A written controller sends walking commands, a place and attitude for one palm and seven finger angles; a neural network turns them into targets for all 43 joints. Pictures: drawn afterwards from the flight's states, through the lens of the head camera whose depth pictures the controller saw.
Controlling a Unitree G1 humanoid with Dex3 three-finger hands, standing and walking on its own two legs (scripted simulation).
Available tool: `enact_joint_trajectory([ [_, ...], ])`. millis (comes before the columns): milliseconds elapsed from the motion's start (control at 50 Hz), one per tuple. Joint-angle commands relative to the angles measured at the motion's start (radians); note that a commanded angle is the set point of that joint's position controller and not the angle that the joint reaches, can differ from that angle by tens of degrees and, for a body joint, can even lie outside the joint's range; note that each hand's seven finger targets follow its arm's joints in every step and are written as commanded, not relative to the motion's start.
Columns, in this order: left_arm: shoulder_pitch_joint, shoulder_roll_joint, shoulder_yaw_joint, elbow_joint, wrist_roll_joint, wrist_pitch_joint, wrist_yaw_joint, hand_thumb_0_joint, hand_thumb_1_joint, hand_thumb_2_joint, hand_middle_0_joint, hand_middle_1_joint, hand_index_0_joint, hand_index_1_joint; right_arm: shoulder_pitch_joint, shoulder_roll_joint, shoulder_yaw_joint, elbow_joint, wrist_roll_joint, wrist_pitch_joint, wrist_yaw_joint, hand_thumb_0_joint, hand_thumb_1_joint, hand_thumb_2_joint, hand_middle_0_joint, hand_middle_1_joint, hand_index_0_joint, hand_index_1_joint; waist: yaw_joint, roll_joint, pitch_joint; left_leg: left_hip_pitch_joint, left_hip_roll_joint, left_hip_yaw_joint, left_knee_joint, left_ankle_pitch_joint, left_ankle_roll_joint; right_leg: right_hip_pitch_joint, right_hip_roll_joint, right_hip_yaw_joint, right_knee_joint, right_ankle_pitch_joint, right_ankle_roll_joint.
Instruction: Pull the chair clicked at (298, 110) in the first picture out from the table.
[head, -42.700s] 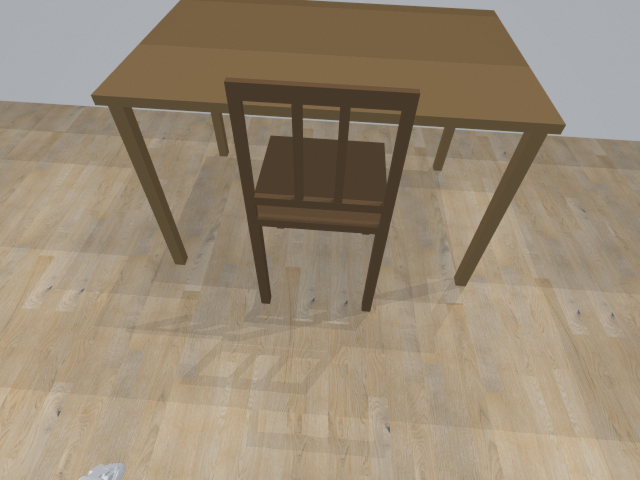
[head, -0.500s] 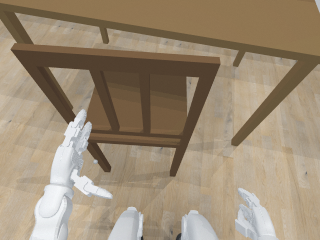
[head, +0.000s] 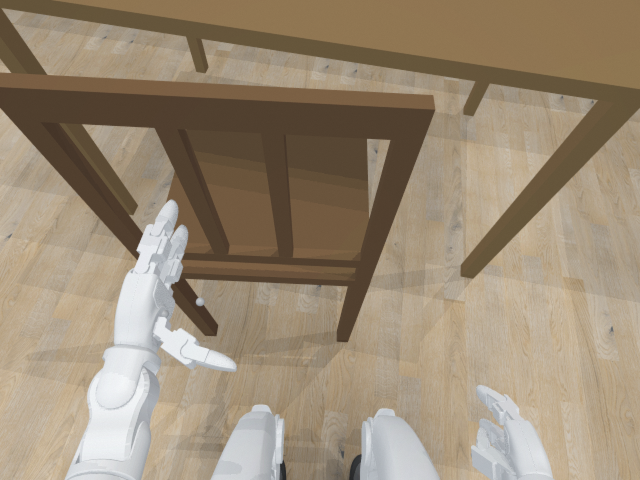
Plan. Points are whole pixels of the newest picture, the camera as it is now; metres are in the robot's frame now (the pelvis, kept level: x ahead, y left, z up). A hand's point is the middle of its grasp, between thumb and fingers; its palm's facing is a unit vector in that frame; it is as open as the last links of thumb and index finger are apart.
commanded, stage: aim the fingers beside a spindle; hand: left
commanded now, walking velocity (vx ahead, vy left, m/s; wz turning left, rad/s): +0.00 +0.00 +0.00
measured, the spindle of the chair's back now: (201, 200) +0.45 +0.17 +0.02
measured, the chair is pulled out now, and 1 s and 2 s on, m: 0.16 0.16 0.16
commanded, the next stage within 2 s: push the fingers through the gap in 0.46 s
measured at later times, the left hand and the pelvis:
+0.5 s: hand (192, 309) +0.31 +0.16 +0.02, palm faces -0.03 -1.00 -0.04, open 16.9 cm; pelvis +0.00 +0.00 +0.00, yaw +0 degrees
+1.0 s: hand (201, 280) +0.34 +0.15 +0.03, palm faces -0.05 -1.00 -0.03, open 16.9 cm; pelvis +0.00 +0.01 +0.00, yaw +0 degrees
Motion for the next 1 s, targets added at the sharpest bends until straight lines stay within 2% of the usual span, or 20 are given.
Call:
enact_joint_trajectory([
  [0, -0.064, 0.096, 0.049, -0.231, -0.029, -0.068, -0.019, 0.0, -0.5, 0.3, -0.06, -0.08, -0.06, -0.08, 0.016, -0.143, -0.058, -0.136, 0.012, -0.049, -0.007, 0.0, -0.9, -0.9, 0.2, 0.3, 0.2, 0.3, 0.008, 0.009, -0.397, 0.26, -0.01, -0.034, -0.177, 0.366, 0.004, 0.29, 0.011, 0.035, -0.169, 0.356, -0.011],
  [40, -0.071, 0.078, 0.028, -0.214, -0.027, -0.062, -0.026, 0.0, -0.5, 0.3, -0.06, -0.08, -0.06, -0.08, 0.017, -0.146, -0.058, -0.134, 0.014, -0.047, -0.009, 0.0, -0.9, -0.9, 0.2, 0.3, 0.2, 0.3, -0.008, -0.023, -0.367, 0.236, -0.011, -0.035, -0.174, 0.334, 0.007, 0.281, 0.012, 0.035, -0.175, 0.337, -0.007],
  [140, -0.14, 0.09, 0.036, -0.199, -0.016, -0.077, -0.013, 0.0, -0.5, 0.3, -0.06, -0.08, -0.06, -0.08, 0.012, -0.148, -0.057, -0.124, 0.011, -0.05, -0.014, 0.0, -0.9, -0.9, 0.2, 0.3, 0.2, 0.3, -0.013, -0.016, -0.34, 0.218, -0.013, -0.038, -0.166, 0.279, 0.008, 0.234, 0.012, 0.035, -0.173, 0.268, -0.009],
  [160, -0.161, 0.08, 0.023, -0.207, -0.017, -0.083, -0.011, 0.0, -0.5, 0.3, -0.06, -0.08, -0.06, -0.08, 0.007, -0.146, -0.057, -0.126, 0.01, -0.053, -0.015, 0.0, -0.9, -0.9, 0.2, 0.3, 0.2, 0.3, -0.015, -0.007, -0.345, 0.214, -0.016, -0.033, -0.16, 0.266, 0.011, 0.234, 0.01, 0.041, -0.178, 0.257, -0.008],
  [180, -0.176, 0.107, 0.045, -0.217, -0.017, -0.088, -0.008, 0.0, -0.5, 0.3, -0.06, -0.08, -0.06, -0.08, 0.009, -0.147, -0.057, -0.121, 0.008, -0.054, -0.017, 0.0, -0.9, -0.9, 0.2, 0.3, 0.2, 0.3, -0.013, 0.003, -0.353, 0.211, -0.015, -0.034, -0.159, 0.272, 0.011, 0.241, 0.01, 0.043, -0.175, 0.26, -0.01],
  [220, -0.138, 0.126, 0.074, -0.225, -0.019, -0.093, -0.008, 0.0, -0.5, 0.3, -0.06, -0.08, -0.06, -0.08, 0.01, -0.145, -0.058, -0.125, 0.007, -0.054, -0.017, 0.0, -0.9, -0.9, 0.2, 0.3, 0.2, 0.3, 0.007, 0.007, -0.392, 0.228, -0.016, -0.029, -0.161, 0.308, 0.01, 0.278, 0.009, 0.049, -0.172, 0.302, -0.011],
  [280, -0.08, 0.128, 0.075, -0.23, -0.024, -0.081, -0.016, 0.0, -0.5, 0.3, -0.06, -0.08, -0.06, -0.08, 0.01, -0.141, -0.056, -0.134, 0.008, -0.05, -0.013, 0.0, -0.9, -0.9, 0.2, 0.3, 0.2, 0.3, 0.018, 0.03, -0.408, 0.241, -0.017, -0.026, -0.17, 0.353, 0.008, 0.31, 0.009, 0.047, -0.168, 0.354, -0.013],
  [320, -0.058, 0.111, 0.069, -0.214, -0.031, -0.069, -0.023, 0.0, -0.5, 0.3, -0.06, -0.08, -0.06, -0.08, 0.009, -0.14, -0.057, -0.137, 0.012, -0.046, -0.01, 0.0, -0.9, -0.9, 0.2, 0.3, 0.2, 0.3, 0.009, -0.002, -0.379, 0.233, -0.016, -0.025, -0.172, 0.342, 0.008, 0.306, 0.011, 0.045, -0.177, 0.355, -0.008],
  [420, -0.08, 0.109, 0.069, -0.21, -0.044, -0.068, -0.037, 0.0, -0.5, 0.3, -0.06, -0.08, -0.06, -0.08, 0.008, -0.144, -0.057, -0.131, 0.014, -0.049, -0.014, 0.0, -0.9, -0.9, 0.2, 0.3, 0.2, 0.3, -0.005, -0.013, -0.353, 0.208, -0.016, -0.024, -0.164, 0.293, 0.01, 0.286, 0.011, 0.049, -0.188, 0.306, -0.005],
  [460, -0.078, 0.089, 0.043, -0.227, -0.042, -0.077, -0.045, 0.0, -0.5, 0.3, -0.06, -0.08, -0.06, -0.08, 0.003, -0.143, -0.056, -0.136, 0.014, -0.056, -0.016, 0.0, -0.9, -0.9, 0.2, 0.3, 0.2, 0.3, -0.006, 0.01, -0.35, 0.22, -0.016, -0.026, -0.166, 0.303, 0.01, 0.273, 0.01, 0.043, -0.184, 0.308, -0.008],
  [580, -0.137, 0.116, 0.054, -0.217, -0.034, -0.086, -0.041, 0.0, -0.5, 0.3, -0.06, -0.08, -0.06, -0.08, 0.009, -0.151, -0.057, -0.116, 0.011, -0.065, -0.022, 0.0, -0.9, -0.9, 0.2, 0.3, 0.2, 0.3, -0.018, 0.018, -0.34, 0.23, -0.011, -0.04, -0.162, 0.3, 0.009, 0.226, 0.013, 0.033, -0.173, 0.28, -0.01],
  [620, -0.187, 0.116, 0.053, -0.221, -0.031, -0.087, -0.035, 0.0, -0.5, 0.3, -0.06, -0.08, -0.06, -0.08, 0.009, -0.151, -0.056, -0.11, 0.009, -0.065, -0.023, 0.0, -0.9, -0.9, 0.2, 0.3, 0.2, 0.3, -0.02, 0.022, -0.362, 0.239, -0.011, -0.042, -0.159, 0.291, 0.009, 0.217, 0.011, 0.036, -0.171, 0.266, -0.009],
  [680, -0.177, 0.141, 0.086, -0.191, -0.03, -0.076, -0.028, 0.0, -0.5, 0.3, -0.06, -0.08, -0.06, -0.08, 0.011, -0.154, -0.056, -0.109, 0.008, -0.063, -0.022, 0.0, -0.9, -0.9, 0.2, 0.3, 0.2, 0.3, -0.003, 0.034, -0.379, 0.246, -0.012, -0.044, -0.167, 0.315, 0.006, 0.231, 0.013, 0.033, -0.166, 0.281, -0.014],
  [700, -0.195, 0.126, 0.07, -0.192, -0.027, -0.074, -0.027, 0.0, -0.5, 0.3, -0.06, -0.08, -0.06, -0.08, 0.01, -0.153, -0.055, -0.11, 0.009, -0.06, -0.022, 0.0, -0.9, -0.9, 0.2, 0.3, 0.2, 0.3, -0.009, 0.022, -0.389, 0.255, -0.01, -0.044, -0.167, 0.317, 0.006, 0.227, 0.012, 0.032, -0.165, 0.284, -0.011],
  [720, -0.202, 0.11, 0.055, -0.188, -0.027, -0.069, -0.028, 0.0, -0.5, 0.3, -0.06, -0.08, -0.06, -0.08, 0.008, -0.151, -0.054, -0.113, 0.009, -0.059, -0.02, 0.0, -0.9, -0.9, 0.2, 0.3, 0.2, 0.3, -0.006, 0.045, -0.384, 0.26, -0.011, -0.044, -0.173, 0.31, 0.004, 0.224, 0.01, 0.03, -0.168, 0.273, -0.012],
  [780, -0.233, 0.123, 0.066, -0.163, -0.028, -0.057, -0.021, 0.0, -0.5, 0.3, -0.06, -0.08, -0.06, -0.08, 0.013, -0.156, -0.053, -0.108, 0.01, -0.055, -0.02, 0.0, -0.9, -0.9, 0.2, 0.3, 0.2, 0.3, -0.011, 0.031, -0.385, 0.259, -0.01, -0.05, -0.177, 0.307, 0.004, 0.219, 0.013, 0.027, -0.171, 0.264, -0.014],
  [840, -0.253, 0.097, 0.044, -0.143, -0.022, -0.051, -0.016, 0.0, -0.5, 0.3, -0.06, -0.08, -0.06, -0.08, 0.02, -0.155, -0.054, -0.107, 0.01, -0.049, -0.016, 0.0, -0.9, -0.9, 0.2, 0.3, 0.2, 0.3, -0.012, 0.026, -0.392, 0.276, -0.008, -0.052, -0.183, 0.32, 0.001, 0.218, 0.012, 0.024, -0.172, 0.274, -0.012],
  [880, -0.269, 0.12, 0.065, -0.113, -0.016, -0.049, -0.008, 0.0, -0.5, 0.3, -0.06, -0.08, -0.06, -0.08, 0.026, -0.16, -0.054, -0.1, 0.009, -0.044, -0.016, 0.0, -0.9, -0.9, 0.2, 0.3, 0.2, 0.3, -0.011, 0.019, -0.384, 0.273, -0.006, -0.057, -0.185, 0.328, 0.001, 0.213, 0.015, 0.021, -0.167, 0.275, -0.014],
  [920, -0.302, 0.093, 0.038, -0.122, -0.011, -0.054, -0.002, 0.0, -0.5, 0.3, -0.06, -0.08, -0.06, -0.08, 0.028, -0.155, -0.054, -0.099, 0.008, -0.04, -0.012, 0.0, -0.9, -0.9, 0.2, 0.3, 0.2, 0.3, -0.017, 0.028, -0.395, 0.293, -0.005, -0.057, -0.188, 0.331, -0.001, 0.203, 0.012, 0.019, -0.169, 0.272, -0.013],
  [980, -0.305, 0.124, 0.073, -0.094, -0.008, -0.06, 0.011, 0.0, -0.5, 0.3, -0.06, -0.08, -0.06, -0.08, 0.033, -0.159, -0.056, -0.095, 0.006, -0.033, -0.011, 0.0, -0.9, -0.9, 0.2, 0.3, 0.2, 0.3, -0.012, 0.017, -0.396, 0.286, -0.004, -0.055, -0.187, 0.343, -0.001, 0.214, 0.014, 0.021, -0.169, 0.285, -0.014],
])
